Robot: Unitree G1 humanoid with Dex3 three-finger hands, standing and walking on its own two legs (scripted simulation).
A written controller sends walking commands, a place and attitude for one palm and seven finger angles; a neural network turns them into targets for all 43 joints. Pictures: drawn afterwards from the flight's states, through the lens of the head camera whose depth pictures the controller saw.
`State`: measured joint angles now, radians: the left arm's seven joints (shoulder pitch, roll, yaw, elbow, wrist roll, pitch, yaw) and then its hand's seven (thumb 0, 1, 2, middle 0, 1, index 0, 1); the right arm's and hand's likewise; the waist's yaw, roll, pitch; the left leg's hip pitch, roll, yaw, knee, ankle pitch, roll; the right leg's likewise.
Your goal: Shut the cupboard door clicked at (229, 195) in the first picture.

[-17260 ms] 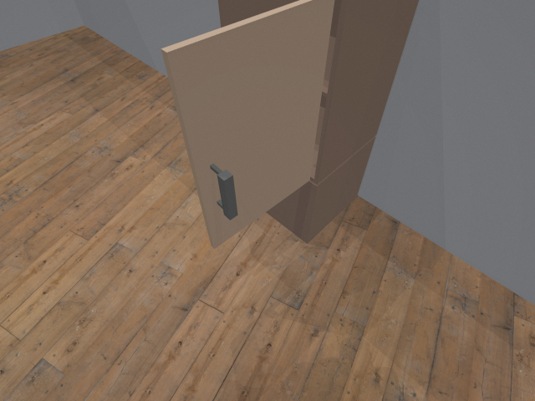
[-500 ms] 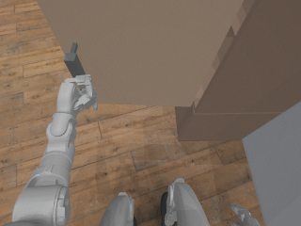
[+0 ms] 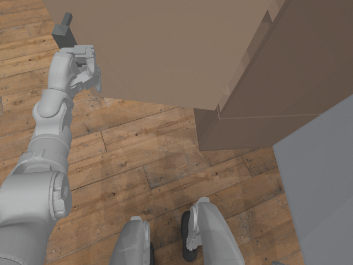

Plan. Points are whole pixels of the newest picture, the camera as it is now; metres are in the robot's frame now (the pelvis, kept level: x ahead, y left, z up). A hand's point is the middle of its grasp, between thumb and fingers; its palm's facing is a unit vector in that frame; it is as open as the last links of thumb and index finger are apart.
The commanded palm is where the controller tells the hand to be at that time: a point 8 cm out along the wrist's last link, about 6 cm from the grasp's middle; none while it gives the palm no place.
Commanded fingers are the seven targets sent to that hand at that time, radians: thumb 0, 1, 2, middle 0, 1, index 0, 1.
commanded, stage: push the door shut along its arc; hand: left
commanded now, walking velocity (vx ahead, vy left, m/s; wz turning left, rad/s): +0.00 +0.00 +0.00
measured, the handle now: (76, 49) +0.59 +0.18 +0.04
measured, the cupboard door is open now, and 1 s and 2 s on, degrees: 80 68 64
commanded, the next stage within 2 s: pull the fist back off the door in 0.88 s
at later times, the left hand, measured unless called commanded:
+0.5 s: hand (117, 52) +0.58 +0.09 +0.04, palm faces -0.34 -0.94 -0.04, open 3.0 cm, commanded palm +0.58 +0.13 +0.04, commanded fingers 0.00 0.90 0.90 -1.30 -1.50 -1.30 -1.50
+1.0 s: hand (125, 39) +0.61 +0.08 +0.04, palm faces -0.40 -0.92 -0.03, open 3.1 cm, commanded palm +0.63 +0.07 +0.04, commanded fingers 0.00 0.90 0.90 -1.30 -1.50 -1.30 -1.50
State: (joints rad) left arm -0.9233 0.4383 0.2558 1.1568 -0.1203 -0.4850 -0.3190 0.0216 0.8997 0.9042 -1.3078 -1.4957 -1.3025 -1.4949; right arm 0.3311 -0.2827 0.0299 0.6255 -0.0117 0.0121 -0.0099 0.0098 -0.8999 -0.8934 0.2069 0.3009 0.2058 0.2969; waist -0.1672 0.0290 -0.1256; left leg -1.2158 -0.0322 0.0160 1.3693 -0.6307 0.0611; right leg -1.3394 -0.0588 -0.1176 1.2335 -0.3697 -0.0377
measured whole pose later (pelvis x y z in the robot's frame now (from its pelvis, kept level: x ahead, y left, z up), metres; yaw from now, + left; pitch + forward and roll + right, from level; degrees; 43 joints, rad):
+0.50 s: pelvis +0.01 +0.01 -0.01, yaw -3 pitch +32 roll -4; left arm -1.14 0.56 0.31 1.23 -0.04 -0.36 -0.40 0.00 0.88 0.91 -1.30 -1.50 -1.30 -1.49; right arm 0.37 -0.27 0.07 0.59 -0.03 0.02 0.00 0.01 -0.90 -0.89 0.21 0.30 0.21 0.30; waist -0.27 0.06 -0.11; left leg -1.31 0.00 0.03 1.43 -0.67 0.07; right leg -1.44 -0.03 -0.11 1.26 -0.38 -0.03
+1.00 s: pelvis +0.01 +0.00 -0.03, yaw -3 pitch +35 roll -6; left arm -1.39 0.64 0.20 1.33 0.01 -0.23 -0.42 -0.02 0.94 0.99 -1.30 -1.50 -1.30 -1.49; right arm 0.36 -0.28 0.07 0.65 -0.06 -0.03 -0.02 0.01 -0.90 -0.89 0.21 0.30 0.21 0.30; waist -0.33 0.05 -0.11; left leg -1.43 0.00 -0.02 1.50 -0.69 0.06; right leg -1.53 -0.03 -0.16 1.31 -0.39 -0.04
